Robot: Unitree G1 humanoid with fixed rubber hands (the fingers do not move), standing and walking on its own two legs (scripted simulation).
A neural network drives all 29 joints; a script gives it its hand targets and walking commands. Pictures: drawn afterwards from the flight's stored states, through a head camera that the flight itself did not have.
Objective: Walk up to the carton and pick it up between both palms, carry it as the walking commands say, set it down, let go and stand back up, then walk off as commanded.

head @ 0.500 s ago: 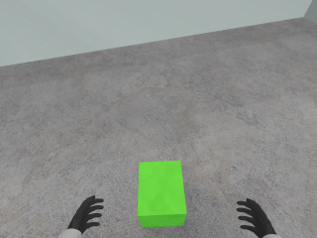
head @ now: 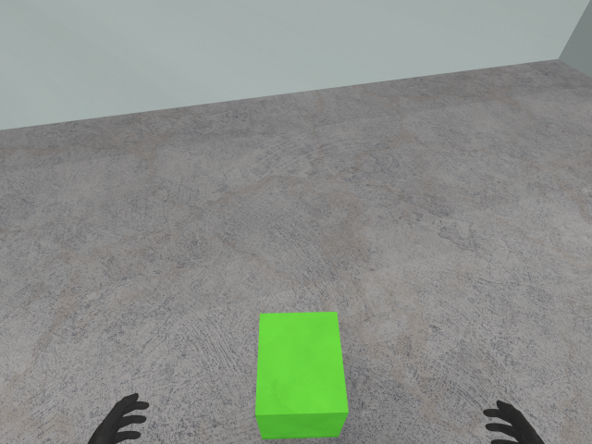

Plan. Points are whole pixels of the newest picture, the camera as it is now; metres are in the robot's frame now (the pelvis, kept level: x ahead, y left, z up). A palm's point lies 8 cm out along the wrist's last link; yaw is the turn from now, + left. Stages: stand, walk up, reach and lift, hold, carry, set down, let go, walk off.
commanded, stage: stand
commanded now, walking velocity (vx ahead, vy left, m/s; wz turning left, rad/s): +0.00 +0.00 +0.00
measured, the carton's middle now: (299, 375) +0.43 +0.02 -0.64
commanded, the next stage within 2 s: walk off in 1.60 s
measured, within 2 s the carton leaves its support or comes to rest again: neither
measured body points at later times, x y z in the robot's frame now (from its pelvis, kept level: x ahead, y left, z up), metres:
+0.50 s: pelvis +0.00 +0.01 +0.00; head +0.00 +0.01 +0.45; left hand +0.13 +0.30 -0.10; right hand +0.12 -0.30 -0.10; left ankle -0.01 +0.11 -0.74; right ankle -0.03 -0.12 -0.74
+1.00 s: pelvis -0.01 +0.00 +0.01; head -0.02 +0.01 +0.46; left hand +0.09 +0.31 -0.11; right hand +0.09 -0.31 -0.10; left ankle -0.01 +0.11 -0.74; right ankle -0.03 -0.13 -0.74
